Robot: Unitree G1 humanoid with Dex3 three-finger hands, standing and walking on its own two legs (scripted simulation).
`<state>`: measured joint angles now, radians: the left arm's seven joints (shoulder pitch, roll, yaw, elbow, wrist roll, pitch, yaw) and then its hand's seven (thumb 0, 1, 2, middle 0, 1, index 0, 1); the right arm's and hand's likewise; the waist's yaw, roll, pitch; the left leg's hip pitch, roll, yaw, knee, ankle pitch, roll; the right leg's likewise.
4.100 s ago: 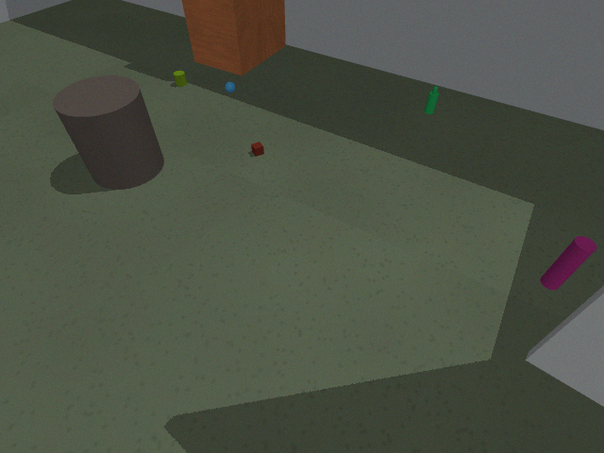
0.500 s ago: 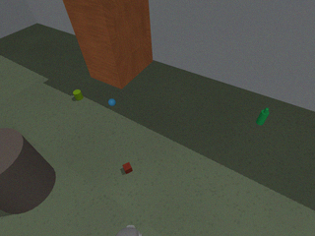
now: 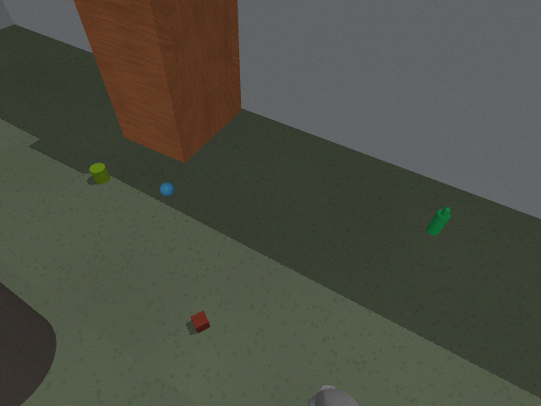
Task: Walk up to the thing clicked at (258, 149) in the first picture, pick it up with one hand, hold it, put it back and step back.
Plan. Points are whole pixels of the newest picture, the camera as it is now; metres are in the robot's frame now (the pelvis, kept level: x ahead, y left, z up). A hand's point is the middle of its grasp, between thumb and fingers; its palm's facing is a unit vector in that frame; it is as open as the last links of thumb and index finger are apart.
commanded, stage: walk up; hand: left
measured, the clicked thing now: (200, 322) +0.54 +0.23 -0.75
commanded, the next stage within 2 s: stand in 1.96 s
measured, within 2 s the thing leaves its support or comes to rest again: neither
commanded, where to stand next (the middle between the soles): +0.16 -0.01 m, yaw +1 degrees
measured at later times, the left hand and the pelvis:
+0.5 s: hand out of the picture +0.16 +0.26 -0.16, palm faces -0.01 -0.93 -0.38, open 7.4 cm; pelvis +0.08 +0.00 -0.02, yaw +0 degrees
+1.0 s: hand out of the picture +0.14 +0.26 -0.15, palm faces +0.03 -0.93 -0.35, open 7.4 cm; pelvis +0.11 -0.01 +0.00, yaw +1 degrees
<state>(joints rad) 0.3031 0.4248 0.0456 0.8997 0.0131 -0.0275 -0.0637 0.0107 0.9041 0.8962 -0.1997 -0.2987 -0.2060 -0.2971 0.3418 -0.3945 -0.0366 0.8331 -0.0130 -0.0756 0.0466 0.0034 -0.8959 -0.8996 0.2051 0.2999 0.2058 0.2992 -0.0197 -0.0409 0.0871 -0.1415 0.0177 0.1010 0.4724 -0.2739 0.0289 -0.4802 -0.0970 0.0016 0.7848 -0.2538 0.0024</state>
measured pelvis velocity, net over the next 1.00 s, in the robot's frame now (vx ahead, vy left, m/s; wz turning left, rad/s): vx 0.11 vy -0.01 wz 0.02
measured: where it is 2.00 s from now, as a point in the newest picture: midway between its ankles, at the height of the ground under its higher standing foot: outside the picture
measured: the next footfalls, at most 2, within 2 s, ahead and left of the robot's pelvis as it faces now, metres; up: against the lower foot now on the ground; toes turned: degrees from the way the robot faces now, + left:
right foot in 0.10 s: +0.17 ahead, -0.14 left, +0.00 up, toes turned -2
left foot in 0.46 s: +0.18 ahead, +0.13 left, +0.00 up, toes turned +1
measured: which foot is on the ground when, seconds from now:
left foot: down 0.00-0.12, up 0.14-0.44, down 0.46-1.00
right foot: up 0.00-0.08, down 0.10-1.00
